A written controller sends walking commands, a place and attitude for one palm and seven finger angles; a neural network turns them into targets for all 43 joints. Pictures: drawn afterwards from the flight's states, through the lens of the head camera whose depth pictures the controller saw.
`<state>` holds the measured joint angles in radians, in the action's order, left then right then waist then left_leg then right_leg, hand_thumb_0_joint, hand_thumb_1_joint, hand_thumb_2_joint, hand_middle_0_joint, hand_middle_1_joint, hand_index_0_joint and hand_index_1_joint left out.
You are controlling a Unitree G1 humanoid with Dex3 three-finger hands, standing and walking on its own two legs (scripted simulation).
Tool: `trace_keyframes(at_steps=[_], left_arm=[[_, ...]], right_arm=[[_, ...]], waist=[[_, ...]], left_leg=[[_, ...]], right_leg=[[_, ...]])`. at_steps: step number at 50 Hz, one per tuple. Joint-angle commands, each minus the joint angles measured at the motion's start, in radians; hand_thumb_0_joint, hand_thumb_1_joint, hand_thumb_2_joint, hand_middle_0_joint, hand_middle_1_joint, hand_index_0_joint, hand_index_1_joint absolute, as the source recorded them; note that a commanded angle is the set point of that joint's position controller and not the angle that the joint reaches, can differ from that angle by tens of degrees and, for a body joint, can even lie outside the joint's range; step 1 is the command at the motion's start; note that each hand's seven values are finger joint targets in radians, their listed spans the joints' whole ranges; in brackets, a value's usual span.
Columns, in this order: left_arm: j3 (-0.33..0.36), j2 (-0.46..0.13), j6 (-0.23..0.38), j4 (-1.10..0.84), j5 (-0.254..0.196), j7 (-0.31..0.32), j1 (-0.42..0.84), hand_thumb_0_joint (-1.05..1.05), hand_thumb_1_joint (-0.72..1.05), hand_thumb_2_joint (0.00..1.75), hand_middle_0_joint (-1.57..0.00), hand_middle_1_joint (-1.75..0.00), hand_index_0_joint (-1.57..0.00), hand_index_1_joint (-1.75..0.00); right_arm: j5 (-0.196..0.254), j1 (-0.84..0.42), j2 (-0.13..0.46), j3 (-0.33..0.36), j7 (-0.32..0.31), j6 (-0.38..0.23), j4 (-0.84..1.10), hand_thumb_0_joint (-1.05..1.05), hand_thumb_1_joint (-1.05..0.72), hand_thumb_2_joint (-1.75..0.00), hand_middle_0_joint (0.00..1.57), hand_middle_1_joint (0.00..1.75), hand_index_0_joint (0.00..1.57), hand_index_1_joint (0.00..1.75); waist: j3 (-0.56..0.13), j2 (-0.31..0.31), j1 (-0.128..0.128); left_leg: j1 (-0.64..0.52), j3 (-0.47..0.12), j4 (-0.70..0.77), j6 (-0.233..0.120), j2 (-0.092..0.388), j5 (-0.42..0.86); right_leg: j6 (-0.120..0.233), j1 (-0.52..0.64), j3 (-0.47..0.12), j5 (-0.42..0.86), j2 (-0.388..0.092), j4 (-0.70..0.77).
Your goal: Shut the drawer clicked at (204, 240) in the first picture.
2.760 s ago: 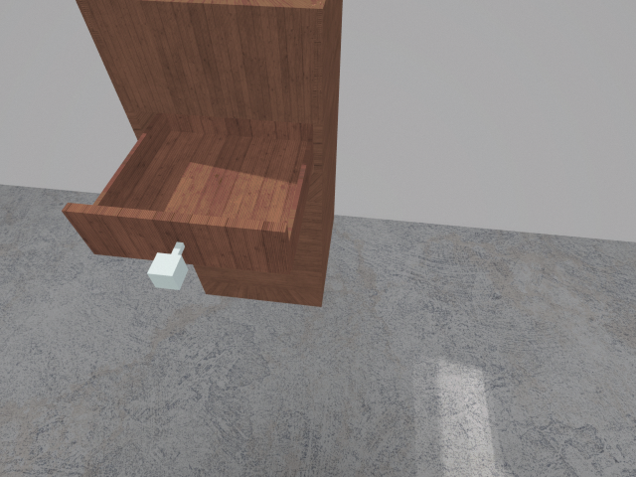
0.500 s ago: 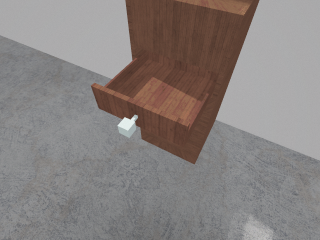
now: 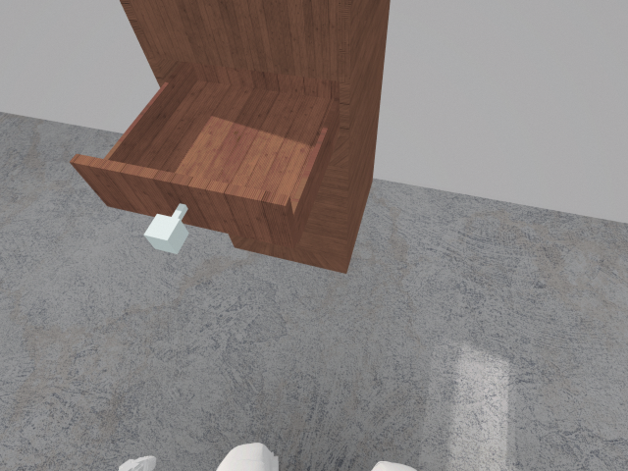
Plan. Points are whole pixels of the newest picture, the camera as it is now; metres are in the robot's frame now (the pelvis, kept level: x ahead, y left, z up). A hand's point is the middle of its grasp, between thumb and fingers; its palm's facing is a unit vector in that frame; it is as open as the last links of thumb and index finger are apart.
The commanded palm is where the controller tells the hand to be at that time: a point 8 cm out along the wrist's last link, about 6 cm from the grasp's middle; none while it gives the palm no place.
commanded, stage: turn to face it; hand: left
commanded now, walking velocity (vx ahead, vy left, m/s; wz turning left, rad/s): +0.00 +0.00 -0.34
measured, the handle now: (173, 224) +0.46 +0.28 -0.04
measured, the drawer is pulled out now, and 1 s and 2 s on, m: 0.30 0.30 0.30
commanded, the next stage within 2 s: come to a stop and stand still in 0.24 s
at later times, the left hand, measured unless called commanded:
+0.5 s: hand out of the picture +0.11 +0.19 -0.17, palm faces -0.06 -0.98 -0.19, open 7.3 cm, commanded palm none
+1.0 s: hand (268, 429) +0.18 +0.10 -0.15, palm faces -0.19 -0.96 -0.22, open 7.3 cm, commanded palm none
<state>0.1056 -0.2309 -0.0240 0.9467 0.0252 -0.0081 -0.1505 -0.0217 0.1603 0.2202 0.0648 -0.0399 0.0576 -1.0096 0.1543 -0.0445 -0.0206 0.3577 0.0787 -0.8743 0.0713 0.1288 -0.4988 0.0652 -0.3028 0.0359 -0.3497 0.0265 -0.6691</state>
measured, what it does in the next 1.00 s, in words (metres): steps on the spot: left foot, then right foot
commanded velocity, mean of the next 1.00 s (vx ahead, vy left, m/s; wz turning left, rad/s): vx -0.02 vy -0.03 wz -0.08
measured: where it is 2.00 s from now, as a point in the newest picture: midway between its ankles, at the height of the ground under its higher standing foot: outside the picture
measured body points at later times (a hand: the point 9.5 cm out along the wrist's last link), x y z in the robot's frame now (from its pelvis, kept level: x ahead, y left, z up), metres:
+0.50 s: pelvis +0.06 +0.01 +0.01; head +0.12 +0.02 +0.46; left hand +0.12 +0.24 -0.15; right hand +0.13 -0.24 -0.13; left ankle +0.06 +0.13 -0.72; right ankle -0.02 -0.07 -0.71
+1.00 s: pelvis +0.06 -0.06 +0.01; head +0.11 -0.08 +0.46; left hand +0.19 +0.15 -0.13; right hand +0.00 -0.31 -0.14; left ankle +0.05 +0.08 -0.70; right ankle +0.02 -0.15 -0.72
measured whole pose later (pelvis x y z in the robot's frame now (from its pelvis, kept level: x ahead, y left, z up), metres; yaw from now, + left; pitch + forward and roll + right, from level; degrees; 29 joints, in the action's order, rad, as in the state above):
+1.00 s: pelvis +0.06 -0.06 +0.01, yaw -9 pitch +0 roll +0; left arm 0.03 -0.17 -0.02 0.99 0.02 0.02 -0.12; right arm -0.01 0.27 0.21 0.05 -0.03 0.05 -1.06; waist 0.11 -0.02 0.05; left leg 0.28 0.03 -0.71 0.04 0.05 -0.45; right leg 0.04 -0.20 0.06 -0.32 0.01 -0.51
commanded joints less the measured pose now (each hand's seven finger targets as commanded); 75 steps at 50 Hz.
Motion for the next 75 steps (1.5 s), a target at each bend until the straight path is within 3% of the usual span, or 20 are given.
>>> trace_keyframes(at_steps=[1,7,16,20,21,23,24,27,30,36,39,41,42,48,51,53,54,57,62,75], left_arm=[[0.029,-0.161,-0.004,-0.039,0.003,0.029,-0.081,0.0,0.9,0.9,-0.2,-0.3,-0.2,-0.3],[0.019,-0.14,0.014,-0.033,0.0,0.044,-0.135,0.0,0.9,0.9,-0.2,-0.3,-0.2,-0.3],[0.02,-0.139,0.015,-0.039,0.006,0.041,-0.129,0.0,0.9,0.9,-0.2,-0.3,-0.2,-0.3],[0.011,-0.121,0.024,-0.029,-0.006,0.042,-0.092,0.0,0.9,0.9,-0.2,-0.3,-0.2,-0.3],[0.004,-0.098,0.025,-0.028,-0.013,0.041,-0.089,0.0,0.9,0.9,-0.2,-0.3,-0.2,-0.3],[-0.014,-0.038,0.021,-0.036,-0.022,0.035,-0.136,0.0,0.9,0.9,-0.2,-0.3,-0.2,-0.3],[-0.013,-0.049,0.013,-0.037,-0.015,0.036,-0.123,0.0,0.9,0.9,-0.2,-0.3,-0.2,-0.3],[-0.004,-0.057,-0.004,-0.024,0.0,0.029,-0.081,0.0,0.9,0.9,-0.2,-0.3,-0.2,-0.3],[-0.01,-0.043,-0.015,-0.038,-0.005,0.018,-0.065,0.0,0.9,0.9,-0.2,-0.3,-0.2,-0.3],[-0.031,-0.022,-0.01,-0.053,-0.007,0.01,-0.009,0.0,0.9,0.9,-0.2,-0.3,-0.2,-0.3],[-0.026,-0.049,0.001,-0.015,-0.009,0.009,-0.101,0.0,0.9,0.9,-0.2,-0.3,-0.2,-0.3],[-0.005,-0.188,0.018,0.012,0.004,0.025,-0.142,0.0,0.9,0.9,-0.2,-0.3,-0.2,-0.3],[-0.016,-0.193,0.018,0.006,0.003,0.027,-0.125,0.0,0.9,0.9,-0.2,-0.3,-0.2,-0.3],[-0.035,-0.112,0.02,0.02,-0.005,0.047,-0.033,0.0,0.9,0.9,-0.2,-0.3,-0.2,-0.3],[-0.046,-0.077,0.019,0.04,-0.025,0.043,-0.024,0.0,0.9,0.9,-0.2,-0.3,-0.2,-0.3],[-0.055,-0.023,0.013,0.049,-0.028,0.04,-0.06,0.0,0.9,0.9,-0.2,-0.3,-0.2,-0.3],[-0.057,-0.023,0.013,0.06,-0.021,0.042,-0.065,0.0,0.9,0.9,-0.2,-0.3,-0.2,-0.3],[-0.054,-0.038,0.023,0.087,-0.019,0.036,-0.065,0.0,0.9,0.9,-0.2,-0.3,-0.2,-0.3],[-0.063,-0.039,0.04,0.116,-0.018,0.038,-0.082,0.0,0.9,0.9,-0.2,-0.3,-0.2,-0.3],[-0.07,-0.035,0.047,0.163,-0.022,0.048,-0.155,0.0,0.9,0.9,-0.2,-0.3,-0.2,-0.3]], right_arm=[[0.007,-0.044,0.085,0.027,-0.004,-0.023,0.097,0.0,-0.9,-0.9,0.2,0.3,0.2,0.3],[0.013,-0.082,0.057,0.012,-0.001,-0.021,0.106,0.0,-0.9,-0.9,0.2,0.3,0.2,0.3],[0.019,-0.108,0.055,0.005,-0.002,-0.032,0.135,0.0,-0.9,-0.9,0.2,0.3,0.2,0.3],[0.018,0.025,0.043,-0.003,0.002,-0.054,0.091,0.0,-0.9,-0.9,0.2,0.3,0.2,0.3],[0.014,0.068,0.069,-0.001,-0.002,-0.063,0.076,0.0,-0.9,-0.9,0.2,0.3,0.2,0.3],[0.004,0.129,0.18,0.015,-0.015,-0.067,0.076,0.0,-0.9,-0.9,0.2,0.3,0.2,0.3],[-0.004,0.129,0.177,0.011,-0.024,-0.054,0.077,0.0,-0.9,-0.9,0.2,0.3,0.2,0.3],[-0.008,0.128,0.127,-0.008,-0.043,-0.056,0.07,0.0,-0.9,-0.9,0.2,0.3,0.2,0.3],[-0.011,0.129,0.146,0.004,-0.042,-0.052,0.064,0.0,-0.9,-0.9,0.2,0.3,0.2,0.3],[-0.012,0.155,0.16,0.02,-0.024,-0.046,0.034,0.0,-0.9,-0.9,0.2,0.3,0.2,0.3],[0.0,0.136,0.154,0.025,-0.014,-0.041,0.031,0.0,-0.9,-0.9,0.2,0.3,0.2,0.3],[0.019,0.146,0.047,0.003,0.001,-0.037,0.056,0.0,-0.9,-0.9,0.2,0.3,0.2,0.3],[0.016,0.117,0.054,0.001,0.001,-0.024,0.064,0.0,-0.9,-0.9,0.2,0.3,0.2,0.3],[0.017,0.173,0.014,-0.017,0.005,-0.031,-0.017,0.0,-0.9,-0.9,0.2,0.3,0.2,0.3],[0.009,0.205,0.018,-0.023,0.003,-0.046,-0.057,0.0,-0.9,-0.9,0.2,0.3,0.2,0.3],[-0.003,0.163,0.075,-0.02,-0.004,-0.057,-0.052,0.0,-0.9,-0.9,0.2,0.3,0.2,0.3],[-0.001,0.129,0.067,-0.023,-0.002,-0.051,-0.051,0.0,-0.9,-0.9,0.2,0.3,0.2,0.3],[0.005,0.129,0.028,-0.028,-0.004,-0.054,-0.065,0.0,-0.9,-0.9,0.2,0.3,0.2,0.3],[0.006,0.148,0.023,-0.027,-0.005,-0.051,-0.076,0.0,-0.9,-0.9,0.2,0.3,0.2,0.3],[0.007,0.151,0.018,-0.041,-0.008,-0.047,-0.101,0.0,-0.9,-0.9,0.2,0.3,0.2,0.3]], waist=[[-0.139,0.222,-0.011],[-0.223,0.125,-0.022],[-0.173,0.13,-0.011],[-0.195,0.09,0.044],[-0.215,0.064,0.059],[-0.247,-0.207,0.051],[-0.198,-0.134,0.056],[-0.129,-0.141,0.038],[-0.199,-0.074,0.037],[-0.214,-0.172,0.058],[-0.226,-0.118,0.008],[-0.247,0.272,0.001],[-0.236,0.262,-0.017],[-0.179,0.207,0.036],[-0.146,0.07,0.058],[-0.134,-0.1,0.02],[-0.097,-0.025,0.013],[-0.085,-0.093,0.026],[-0.133,0.085,0.043],[-0.096,0.075,0.038]], left_leg=[[0.254,-0.117,-0.333,-0.004,-0.035,0.026],[0.212,-0.103,-0.179,0.006,-0.077,0.099],[0.107,-0.108,0.052,-0.02,-0.099,0.079],[-0.136,-0.103,0.383,-0.04,-0.113,0.283],[-0.258,-0.127,0.483,-0.06,-0.074,0.426],[-0.407,-0.48,0.512,-0.267,0.293,1.028],[-0.296,-0.436,0.521,-0.321,0.322,0.985],[-0.271,-0.305,0.481,-0.265,0.223,1.219],[-0.345,-0.232,0.466,-0.236,0.183,1.125],[-0.304,-0.189,0.458,-0.196,0.149,0.994],[-0.183,-0.153,0.386,-0.127,0.085,0.751],[0.039,-0.015,0.212,-0.028,-0.085,0.086],[-0.006,-0.064,0.087,-0.035,-0.081,-0.092],[-0.046,-0.049,0.197,-0.033,-0.068,0.064],[-0.238,-0.083,0.492,-0.047,-0.043,0.41],[-0.161,-0.212,0.514,-0.123,0.089,0.542],[-0.121,-0.167,0.511,-0.112,0.067,0.421],[-0.181,-0.11,0.502,-0.07,0.01,0.434],[-0.254,-0.077,0.488,-0.059,-0.006,0.446],[-0.263,-0.054,0.512,-0.053,-0.012,0.432]], right_leg=[[0.143,0.203,-0.398,0.51,-0.285,0.319],[0.117,0.345,-0.327,0.803,-0.233,0.268],[0.158,0.287,-0.377,0.76,-0.247,0.288],[0.085,0.207,-0.328,0.652,-0.186,0.226],[0.036,0.141,-0.276,0.602,-0.133,0.165],[-0.07,-0.099,-0.092,-0.189,0.029,-0.115],[-0.07,-0.077,-0.123,-0.281,0.016,-0.268],[-0.085,-0.172,-0.133,-0.2,-0.008,-0.438],[-0.092,-0.185,-0.103,-0.139,-0.011,-0.382],[-0.079,-0.041,0.0,-0.084,-0.011,-0.063],[-0.066,0.186,0.012,0.19,-0.016,0.24],[0.026,0.334,-0.286,0.561,-0.318,0.324],[0.106,0.228,-0.287,0.608,-0.394,0.338],[0.092,0.249,-0.1,0.779,-0.248,0.248],[0.019,0.109,-0.089,0.494,-0.19,0.204],[-0.05,0.135,-0.039,0.221,-0.099,0.229],[-0.048,0.154,-0.059,0.175,-0.098,0.293],[-0.029,0.137,-0.083,0.288,-0.13,0.311],[-0.026,0.156,-0.091,0.411,-0.142,0.349],[-0.035,0.184,-0.092,0.49,-0.145,0.377]])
